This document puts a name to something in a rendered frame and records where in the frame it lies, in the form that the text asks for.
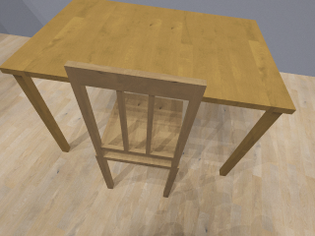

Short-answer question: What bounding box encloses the table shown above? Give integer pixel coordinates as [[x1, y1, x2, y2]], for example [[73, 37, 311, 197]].
[[0, 0, 296, 176]]

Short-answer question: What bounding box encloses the chair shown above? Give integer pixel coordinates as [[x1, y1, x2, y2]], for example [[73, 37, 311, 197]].
[[64, 60, 207, 198]]

